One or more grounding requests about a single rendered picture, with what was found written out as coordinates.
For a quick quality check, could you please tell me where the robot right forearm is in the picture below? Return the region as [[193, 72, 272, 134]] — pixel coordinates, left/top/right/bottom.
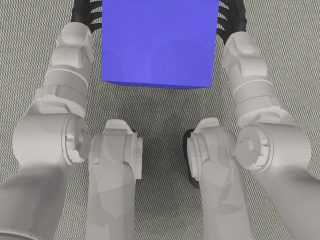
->
[[221, 31, 301, 129]]

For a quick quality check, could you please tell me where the robot right shin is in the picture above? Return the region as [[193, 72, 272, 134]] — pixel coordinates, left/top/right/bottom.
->
[[193, 117, 237, 182]]

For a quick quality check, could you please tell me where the right robot foot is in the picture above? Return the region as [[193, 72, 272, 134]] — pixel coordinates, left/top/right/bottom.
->
[[182, 129, 200, 189]]

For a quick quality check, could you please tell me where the robot left forearm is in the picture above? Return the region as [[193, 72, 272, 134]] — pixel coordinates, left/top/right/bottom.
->
[[12, 22, 95, 159]]

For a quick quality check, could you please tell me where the robot left upper arm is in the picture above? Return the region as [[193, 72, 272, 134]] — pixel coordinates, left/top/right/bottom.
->
[[0, 113, 91, 240]]

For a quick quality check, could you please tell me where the robot left hand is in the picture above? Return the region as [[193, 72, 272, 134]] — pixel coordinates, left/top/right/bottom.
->
[[71, 0, 103, 34]]

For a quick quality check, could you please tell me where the carton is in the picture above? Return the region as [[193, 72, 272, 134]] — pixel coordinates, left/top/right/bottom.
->
[[101, 0, 220, 90]]

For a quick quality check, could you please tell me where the robot right upper arm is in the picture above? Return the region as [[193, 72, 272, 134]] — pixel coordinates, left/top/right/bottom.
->
[[234, 122, 320, 240]]

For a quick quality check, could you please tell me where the robot right hand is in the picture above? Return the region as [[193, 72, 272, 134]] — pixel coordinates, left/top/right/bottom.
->
[[216, 0, 247, 46]]

